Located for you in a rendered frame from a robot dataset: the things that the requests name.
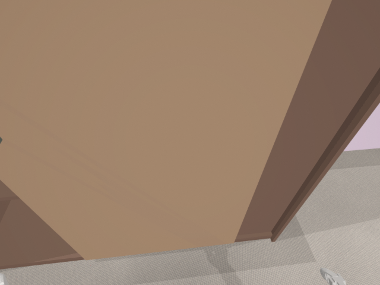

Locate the wardrobe door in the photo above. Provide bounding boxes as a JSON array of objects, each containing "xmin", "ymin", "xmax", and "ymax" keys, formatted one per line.
[
  {"xmin": 0, "ymin": 0, "xmax": 332, "ymax": 260},
  {"xmin": 237, "ymin": 0, "xmax": 380, "ymax": 235}
]

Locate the right robot hand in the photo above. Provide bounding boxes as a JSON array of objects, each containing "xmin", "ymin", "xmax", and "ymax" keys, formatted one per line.
[{"xmin": 320, "ymin": 268, "xmax": 346, "ymax": 285}]

